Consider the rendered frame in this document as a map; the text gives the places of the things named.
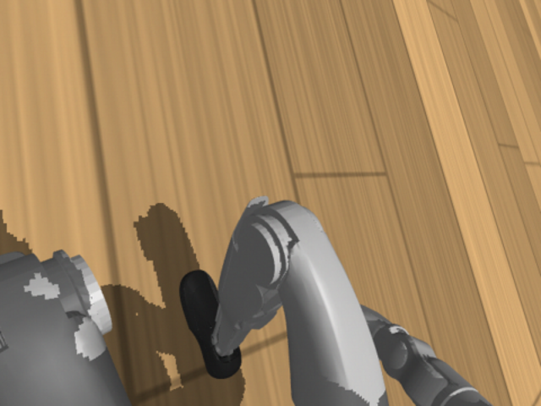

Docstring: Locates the right robot hand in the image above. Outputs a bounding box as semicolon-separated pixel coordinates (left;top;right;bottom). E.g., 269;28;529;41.
360;305;392;338

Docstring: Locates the right robot arm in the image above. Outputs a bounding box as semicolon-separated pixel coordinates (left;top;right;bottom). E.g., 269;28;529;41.
373;324;493;406

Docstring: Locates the right robot foot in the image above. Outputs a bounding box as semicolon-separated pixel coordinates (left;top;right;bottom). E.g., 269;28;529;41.
179;270;242;379

